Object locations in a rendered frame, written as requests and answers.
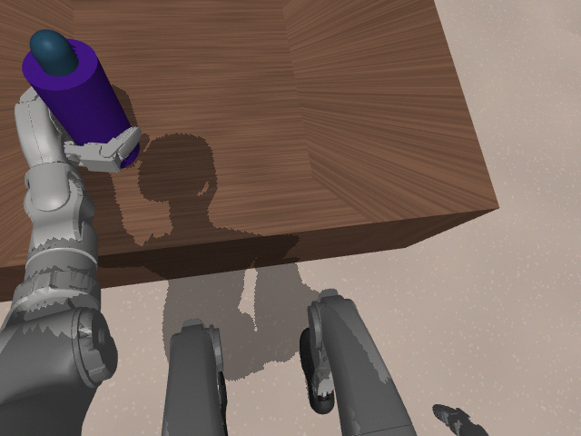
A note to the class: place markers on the right robot hand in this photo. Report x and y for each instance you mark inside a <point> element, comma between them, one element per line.
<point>458,421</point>

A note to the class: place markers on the left robot arm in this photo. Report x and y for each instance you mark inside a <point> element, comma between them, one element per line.
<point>55,344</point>

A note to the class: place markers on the bottle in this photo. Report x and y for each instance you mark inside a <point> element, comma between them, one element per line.
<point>69,78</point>

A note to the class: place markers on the right robot foot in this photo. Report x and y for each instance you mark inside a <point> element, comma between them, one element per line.
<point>321,405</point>

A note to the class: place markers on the left robot hand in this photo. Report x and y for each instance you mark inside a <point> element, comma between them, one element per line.
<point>44,140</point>

